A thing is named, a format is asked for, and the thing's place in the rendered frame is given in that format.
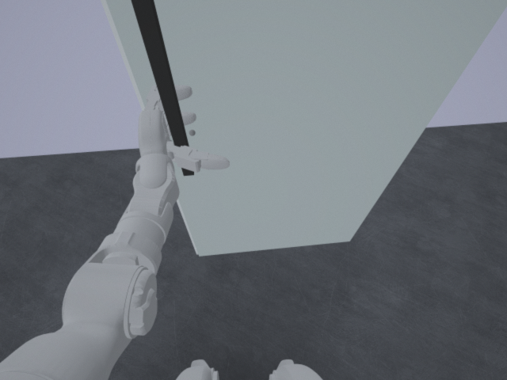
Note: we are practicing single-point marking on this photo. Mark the fridge door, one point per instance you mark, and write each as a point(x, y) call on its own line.
point(315, 103)

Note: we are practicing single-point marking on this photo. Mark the robot left hand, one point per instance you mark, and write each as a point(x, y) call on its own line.
point(154, 131)

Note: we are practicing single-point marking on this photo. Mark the handle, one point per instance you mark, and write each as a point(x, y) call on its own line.
point(149, 26)

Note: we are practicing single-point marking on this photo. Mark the left robot upper arm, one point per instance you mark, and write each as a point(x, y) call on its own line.
point(107, 306)

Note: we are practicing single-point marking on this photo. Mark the left robot shin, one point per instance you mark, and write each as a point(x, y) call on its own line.
point(199, 362)

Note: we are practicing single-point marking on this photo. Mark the right robot thigh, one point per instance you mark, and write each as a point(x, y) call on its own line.
point(294, 372)

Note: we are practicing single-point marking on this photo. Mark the left robot forearm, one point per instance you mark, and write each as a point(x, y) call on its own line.
point(145, 224)

